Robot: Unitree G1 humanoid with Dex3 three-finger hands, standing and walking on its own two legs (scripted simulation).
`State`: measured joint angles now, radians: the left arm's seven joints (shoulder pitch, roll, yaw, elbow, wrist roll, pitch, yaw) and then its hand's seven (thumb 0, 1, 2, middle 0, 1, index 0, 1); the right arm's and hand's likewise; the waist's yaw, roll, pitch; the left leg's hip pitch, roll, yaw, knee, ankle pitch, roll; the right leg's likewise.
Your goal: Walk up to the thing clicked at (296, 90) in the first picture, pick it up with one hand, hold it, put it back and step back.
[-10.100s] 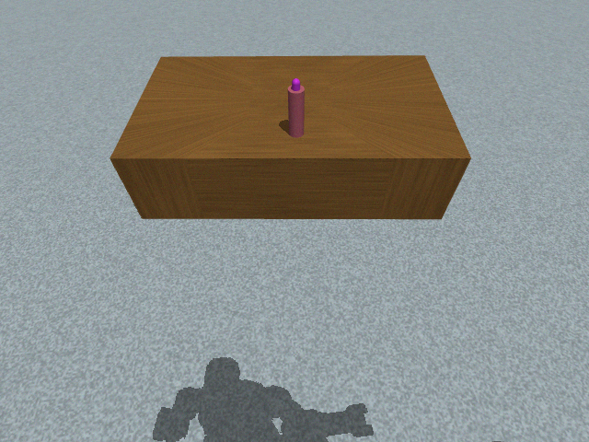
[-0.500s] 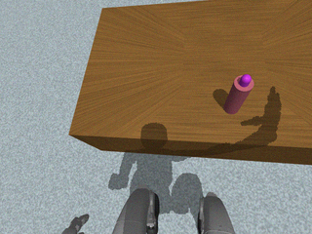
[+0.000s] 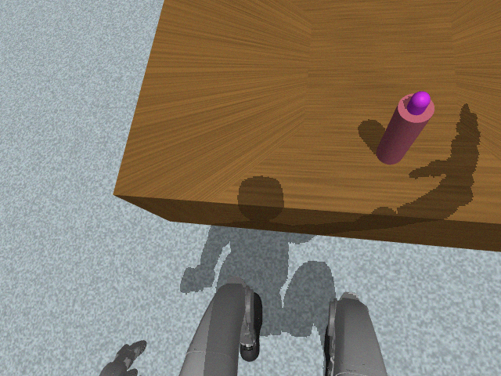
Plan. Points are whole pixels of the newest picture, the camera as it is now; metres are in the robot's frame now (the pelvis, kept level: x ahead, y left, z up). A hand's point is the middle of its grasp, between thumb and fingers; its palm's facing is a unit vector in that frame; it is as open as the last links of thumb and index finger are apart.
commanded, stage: approach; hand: right
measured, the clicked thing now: (403, 129) +0.55 -0.22 -0.18
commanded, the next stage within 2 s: close in in 0.40 s
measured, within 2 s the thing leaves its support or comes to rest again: neither
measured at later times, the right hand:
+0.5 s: hand (465, 151) +0.50 -0.33 -0.19, palm faces +0.17 +0.99 -0.02, open 17.5 cm
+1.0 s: hand (409, 144) +0.54 -0.24 -0.23, palm faces +0.15 +0.99 -0.04, open 17.6 cm
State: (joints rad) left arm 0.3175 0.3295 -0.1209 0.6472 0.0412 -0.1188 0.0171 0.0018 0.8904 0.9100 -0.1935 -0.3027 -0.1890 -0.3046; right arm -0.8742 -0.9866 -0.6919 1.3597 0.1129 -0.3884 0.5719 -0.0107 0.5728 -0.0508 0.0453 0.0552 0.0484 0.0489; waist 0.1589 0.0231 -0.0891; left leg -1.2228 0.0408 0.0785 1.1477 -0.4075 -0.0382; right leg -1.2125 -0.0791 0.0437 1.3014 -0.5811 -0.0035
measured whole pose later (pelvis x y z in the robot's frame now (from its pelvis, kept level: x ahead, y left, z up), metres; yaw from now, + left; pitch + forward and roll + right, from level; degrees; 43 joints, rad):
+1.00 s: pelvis -0.07 +0.01 -0.26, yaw +3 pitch +37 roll +9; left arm 0.30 0.32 -0.18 0.57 0.08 0.05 -0.05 0.00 0.89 0.91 -0.19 -0.30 -0.19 -0.30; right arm -1.20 -0.85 -0.58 1.15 -0.07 -0.27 0.23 -0.01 0.57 -0.06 0.03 0.06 0.04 0.05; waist 0.32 -0.04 -0.04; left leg -2.17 0.09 0.06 2.04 -0.51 -0.05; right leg -2.16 -0.02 0.12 2.22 -0.71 -0.01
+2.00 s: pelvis -0.07 +0.01 -0.26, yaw +0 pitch +38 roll +7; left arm 0.26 0.32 -0.11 0.57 0.08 0.07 -0.05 0.00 0.87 0.92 -0.20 -0.30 -0.19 -0.31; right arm -1.20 -0.69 -0.51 1.16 -0.06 -0.37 0.14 -0.01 0.36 -0.31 0.63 0.47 0.62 0.46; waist 0.28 -0.03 -0.06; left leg -2.16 0.11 0.02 2.05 -0.54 -0.05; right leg -2.14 0.00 0.09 2.20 -0.72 -0.01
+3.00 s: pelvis -0.06 +0.01 -0.19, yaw -1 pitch +38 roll +4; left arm 0.24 0.30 -0.06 0.62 0.05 0.02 -0.01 0.00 0.89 0.91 -0.20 -0.30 -0.20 -0.31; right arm -1.13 -0.59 -0.47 1.09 -0.03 -0.31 0.06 -0.04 0.38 -1.17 0.77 1.15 0.84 1.21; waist 0.24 -0.03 -0.10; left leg -1.98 0.10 0.02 1.86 -0.54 -0.04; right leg -1.94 -0.01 0.05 1.98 -0.71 -0.01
